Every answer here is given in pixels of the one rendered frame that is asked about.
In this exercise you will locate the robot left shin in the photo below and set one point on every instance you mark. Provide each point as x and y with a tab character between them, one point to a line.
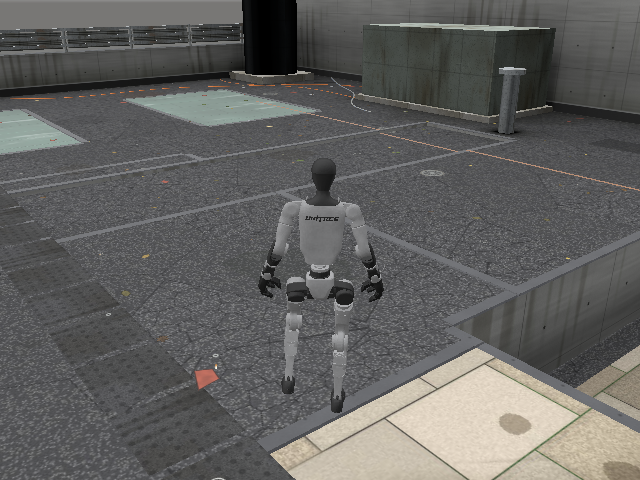
290	348

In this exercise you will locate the left robot forearm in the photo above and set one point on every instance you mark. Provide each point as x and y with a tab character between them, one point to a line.
271	263

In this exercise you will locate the robot left upper arm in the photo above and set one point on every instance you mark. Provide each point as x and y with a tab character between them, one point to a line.
289	211

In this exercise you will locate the robot right hand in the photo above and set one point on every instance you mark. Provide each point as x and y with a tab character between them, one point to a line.
374	286

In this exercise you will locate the right robot thigh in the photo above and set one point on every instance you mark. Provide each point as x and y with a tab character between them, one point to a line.
343	304

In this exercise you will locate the right robot forearm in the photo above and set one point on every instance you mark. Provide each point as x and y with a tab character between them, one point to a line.
371	266

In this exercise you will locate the robot left hand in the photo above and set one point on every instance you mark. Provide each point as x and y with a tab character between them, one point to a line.
270	283

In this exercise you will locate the robot right upper arm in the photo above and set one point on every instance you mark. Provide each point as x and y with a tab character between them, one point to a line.
353	212

